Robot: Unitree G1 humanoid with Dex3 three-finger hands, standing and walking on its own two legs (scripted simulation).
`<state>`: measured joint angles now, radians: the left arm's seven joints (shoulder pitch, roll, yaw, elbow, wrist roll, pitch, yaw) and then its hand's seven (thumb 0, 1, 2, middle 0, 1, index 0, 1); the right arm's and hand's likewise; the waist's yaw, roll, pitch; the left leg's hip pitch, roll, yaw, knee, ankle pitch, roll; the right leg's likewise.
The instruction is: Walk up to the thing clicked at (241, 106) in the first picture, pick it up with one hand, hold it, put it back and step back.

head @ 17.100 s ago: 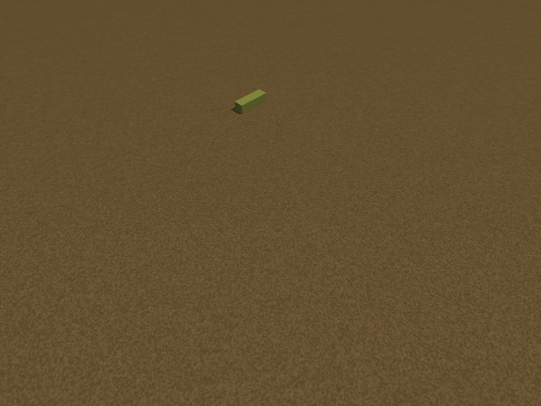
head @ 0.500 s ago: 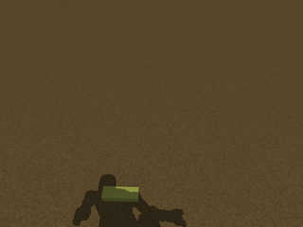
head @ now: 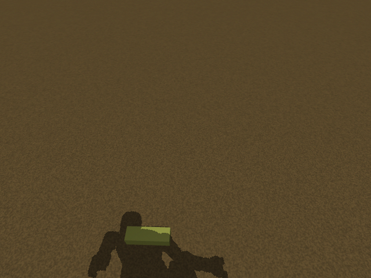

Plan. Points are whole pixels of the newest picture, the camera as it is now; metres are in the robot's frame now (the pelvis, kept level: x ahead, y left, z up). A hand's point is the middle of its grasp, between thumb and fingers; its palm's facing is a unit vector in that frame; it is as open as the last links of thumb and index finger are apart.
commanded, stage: stand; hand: left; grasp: from above
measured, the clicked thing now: (148, 235) +0.47 +0.22 -0.75
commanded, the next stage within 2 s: rise first in 0.18 s
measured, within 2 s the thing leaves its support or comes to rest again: neither
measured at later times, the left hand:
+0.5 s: hand out of the picture +0.16 +0.25 -0.17, palm faces +0.01 -0.94 -0.33, open 8.8 cm
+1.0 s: hand out of the picture +0.15 +0.26 -0.21, palm faces -0.12 -0.90 -0.42, open 14.0 cm
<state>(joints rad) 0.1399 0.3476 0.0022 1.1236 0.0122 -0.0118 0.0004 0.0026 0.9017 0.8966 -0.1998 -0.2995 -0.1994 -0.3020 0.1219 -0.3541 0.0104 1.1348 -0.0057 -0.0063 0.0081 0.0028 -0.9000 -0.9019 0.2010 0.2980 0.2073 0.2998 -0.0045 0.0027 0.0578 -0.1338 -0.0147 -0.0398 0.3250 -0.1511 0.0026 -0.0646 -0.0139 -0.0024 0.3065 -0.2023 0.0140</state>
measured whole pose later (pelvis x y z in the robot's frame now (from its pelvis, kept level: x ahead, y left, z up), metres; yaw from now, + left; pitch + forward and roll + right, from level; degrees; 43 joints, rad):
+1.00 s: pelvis +0.01 +0.00 -0.08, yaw -1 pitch +16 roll -2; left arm 0.22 0.33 0.15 0.52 0.17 0.25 -0.02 0.00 -0.48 0.99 -0.05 -1.06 -0.04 -1.06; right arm 0.22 -0.25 -0.02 0.57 0.01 -0.11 -0.04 0.01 -0.86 -0.89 0.20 0.30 0.21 0.30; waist -0.04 0.01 -0.11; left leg -0.84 0.00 -0.04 1.06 -0.49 0.00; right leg -0.76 0.02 0.00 1.02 -0.54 0.01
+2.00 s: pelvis -0.07 +0.00 -0.30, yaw -4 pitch +34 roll -3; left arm -0.33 0.52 0.14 0.82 0.74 -0.14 0.09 -0.01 -0.58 1.03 -0.09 -1.05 -0.08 -1.07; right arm 0.06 -0.30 -0.05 0.67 -0.02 -0.17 0.06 0.01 -0.92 -0.91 0.20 0.30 0.21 0.30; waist -0.02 0.01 -0.16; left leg -1.84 0.01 -0.07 1.90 -0.65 -0.02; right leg -1.76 0.05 -0.03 1.90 -0.73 0.00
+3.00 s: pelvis -0.09 +0.00 -0.44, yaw -11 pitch +33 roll -9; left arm -0.86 0.83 0.16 1.35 1.28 -0.32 0.37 0.00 -0.55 1.01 -0.07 -1.02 -0.07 -1.02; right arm 0.07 -0.25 0.05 0.75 -0.15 0.00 0.12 0.00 -0.91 -0.91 0.20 0.30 0.21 0.30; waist -0.16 -0.04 -0.04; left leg -2.30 0.02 -0.16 2.38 -0.67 -0.01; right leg -2.18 0.09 -0.11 2.32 -0.74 0.03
